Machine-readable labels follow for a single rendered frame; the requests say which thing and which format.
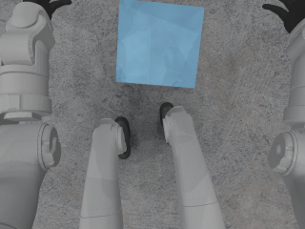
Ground left robot forearm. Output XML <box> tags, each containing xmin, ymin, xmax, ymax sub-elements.
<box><xmin>0</xmin><ymin>1</ymin><xmax>55</xmax><ymax>126</ymax></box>

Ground right robot forearm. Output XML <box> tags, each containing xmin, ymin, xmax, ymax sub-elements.
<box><xmin>282</xmin><ymin>18</ymin><xmax>305</xmax><ymax>133</ymax></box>

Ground right robot hand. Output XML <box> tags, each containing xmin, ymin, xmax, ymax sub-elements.
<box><xmin>262</xmin><ymin>0</ymin><xmax>305</xmax><ymax>33</ymax></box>

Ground right robot upper arm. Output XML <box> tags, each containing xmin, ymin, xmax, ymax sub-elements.
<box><xmin>268</xmin><ymin>131</ymin><xmax>305</xmax><ymax>229</ymax></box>

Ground left robot upper arm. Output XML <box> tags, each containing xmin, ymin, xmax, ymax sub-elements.
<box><xmin>0</xmin><ymin>122</ymin><xmax>62</xmax><ymax>229</ymax></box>

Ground robot left shin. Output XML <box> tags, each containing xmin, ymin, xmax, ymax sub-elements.
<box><xmin>92</xmin><ymin>118</ymin><xmax>127</xmax><ymax>155</ymax></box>

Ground robot right foot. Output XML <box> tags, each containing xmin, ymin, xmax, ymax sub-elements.
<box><xmin>159</xmin><ymin>102</ymin><xmax>173</xmax><ymax>145</ymax></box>

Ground carton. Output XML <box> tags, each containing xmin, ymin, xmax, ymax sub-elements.
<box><xmin>115</xmin><ymin>0</ymin><xmax>205</xmax><ymax>89</ymax></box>

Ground left robot hand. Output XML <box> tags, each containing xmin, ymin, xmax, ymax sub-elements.
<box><xmin>23</xmin><ymin>0</ymin><xmax>72</xmax><ymax>20</ymax></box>

